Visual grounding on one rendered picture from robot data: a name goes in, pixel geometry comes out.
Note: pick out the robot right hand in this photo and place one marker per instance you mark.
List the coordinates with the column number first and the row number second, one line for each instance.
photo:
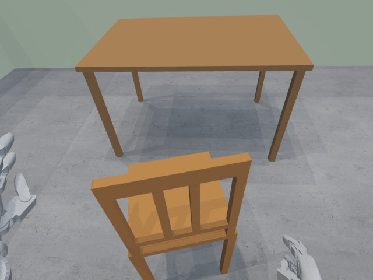
column 304, row 268

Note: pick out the robot left hand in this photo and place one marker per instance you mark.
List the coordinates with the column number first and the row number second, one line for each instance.
column 19, row 206

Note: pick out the chair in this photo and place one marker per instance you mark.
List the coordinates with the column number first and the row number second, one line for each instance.
column 175, row 203

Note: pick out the left robot forearm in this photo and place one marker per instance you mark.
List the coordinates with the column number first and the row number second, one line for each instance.
column 5, row 270

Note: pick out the table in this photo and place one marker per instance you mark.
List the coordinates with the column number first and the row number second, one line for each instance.
column 210, row 43

